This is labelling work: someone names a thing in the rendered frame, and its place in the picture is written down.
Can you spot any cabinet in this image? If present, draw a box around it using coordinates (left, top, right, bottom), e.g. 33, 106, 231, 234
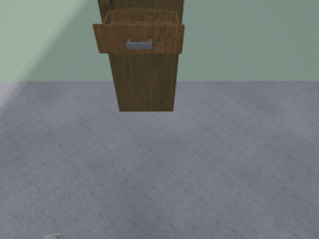
98, 0, 184, 112

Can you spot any drawer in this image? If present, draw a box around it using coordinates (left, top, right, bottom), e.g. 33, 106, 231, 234
93, 10, 185, 54

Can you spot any handle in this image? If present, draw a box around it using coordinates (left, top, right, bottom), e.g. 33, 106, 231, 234
126, 39, 153, 50

